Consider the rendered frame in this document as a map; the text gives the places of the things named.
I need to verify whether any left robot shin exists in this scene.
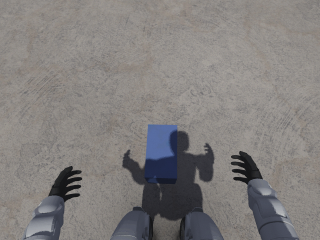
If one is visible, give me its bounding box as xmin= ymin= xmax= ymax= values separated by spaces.
xmin=132 ymin=206 xmax=149 ymax=240

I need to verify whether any carton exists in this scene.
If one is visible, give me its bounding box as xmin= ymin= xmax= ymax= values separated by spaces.
xmin=144 ymin=124 xmax=178 ymax=184

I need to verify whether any robot right forearm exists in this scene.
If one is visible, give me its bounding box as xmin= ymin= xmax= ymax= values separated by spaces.
xmin=247 ymin=178 xmax=300 ymax=240

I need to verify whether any robot shin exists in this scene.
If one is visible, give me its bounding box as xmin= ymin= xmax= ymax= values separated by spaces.
xmin=184 ymin=207 xmax=203 ymax=240
xmin=132 ymin=206 xmax=149 ymax=240

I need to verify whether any robot left forearm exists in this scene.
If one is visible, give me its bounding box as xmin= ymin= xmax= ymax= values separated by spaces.
xmin=21 ymin=195 xmax=65 ymax=240

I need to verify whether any right robot shin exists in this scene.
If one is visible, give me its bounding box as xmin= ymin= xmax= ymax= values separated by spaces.
xmin=184 ymin=207 xmax=203 ymax=240

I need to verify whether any robot left hand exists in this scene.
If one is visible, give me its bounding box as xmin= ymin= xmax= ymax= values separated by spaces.
xmin=48 ymin=166 xmax=82 ymax=202

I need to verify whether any robot right hand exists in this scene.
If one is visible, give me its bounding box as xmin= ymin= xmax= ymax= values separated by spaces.
xmin=231 ymin=151 xmax=263 ymax=185

